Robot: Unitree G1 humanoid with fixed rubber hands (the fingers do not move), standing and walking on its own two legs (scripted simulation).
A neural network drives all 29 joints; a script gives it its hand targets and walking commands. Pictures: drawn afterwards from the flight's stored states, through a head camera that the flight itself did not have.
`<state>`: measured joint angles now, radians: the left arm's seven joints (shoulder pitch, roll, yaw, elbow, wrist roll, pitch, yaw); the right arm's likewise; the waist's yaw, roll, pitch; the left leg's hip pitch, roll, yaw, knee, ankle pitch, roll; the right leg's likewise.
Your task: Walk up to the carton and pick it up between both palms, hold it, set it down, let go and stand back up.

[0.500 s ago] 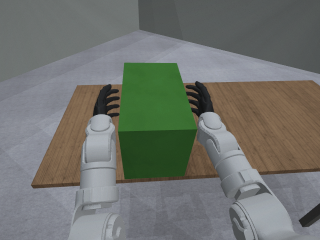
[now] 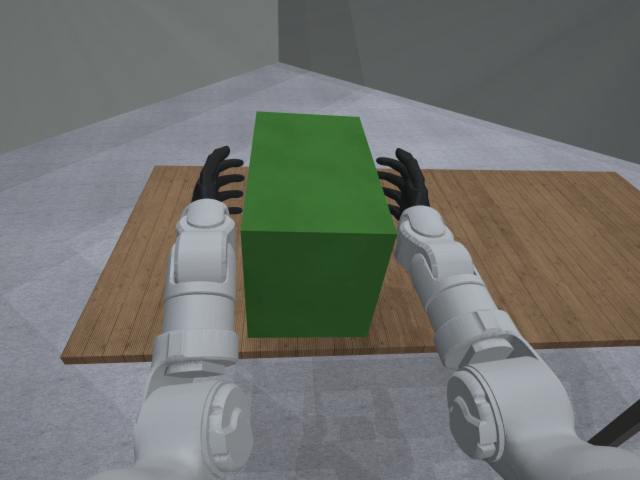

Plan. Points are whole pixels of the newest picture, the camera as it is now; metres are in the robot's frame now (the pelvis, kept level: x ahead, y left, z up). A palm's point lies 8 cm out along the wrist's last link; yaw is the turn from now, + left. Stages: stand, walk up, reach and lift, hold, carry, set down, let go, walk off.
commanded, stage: reach and lift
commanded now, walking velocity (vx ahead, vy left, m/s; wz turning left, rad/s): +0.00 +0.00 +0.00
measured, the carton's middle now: (308, 217) +0.44 +0.00 +0.13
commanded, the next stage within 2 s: hold in 0.26 s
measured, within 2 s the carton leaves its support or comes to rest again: neither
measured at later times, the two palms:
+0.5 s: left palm (195, 210) +0.37 +0.14 +0.21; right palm (408, 208) +0.37 -0.11 +0.20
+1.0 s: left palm (196, 203) +0.36 +0.14 +0.22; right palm (414, 196) +0.37 -0.12 +0.22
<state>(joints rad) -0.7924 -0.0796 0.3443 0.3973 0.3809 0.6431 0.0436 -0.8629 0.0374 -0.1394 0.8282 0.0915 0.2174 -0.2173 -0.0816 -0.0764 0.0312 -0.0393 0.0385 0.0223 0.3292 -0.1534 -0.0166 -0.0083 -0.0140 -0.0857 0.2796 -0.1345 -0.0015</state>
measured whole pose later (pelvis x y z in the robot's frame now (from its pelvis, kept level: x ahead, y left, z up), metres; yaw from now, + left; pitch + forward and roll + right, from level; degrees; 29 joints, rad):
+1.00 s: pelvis +0.00 -0.01 +0.00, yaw +1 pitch -11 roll -1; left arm -0.72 -0.10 0.34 0.15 0.40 0.79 -0.01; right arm -0.83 0.02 -0.01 0.64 0.20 0.33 -0.27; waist -0.09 -0.06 0.04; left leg 0.01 0.04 0.00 0.34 -0.17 -0.03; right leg 0.05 0.00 -0.09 0.29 -0.15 -0.01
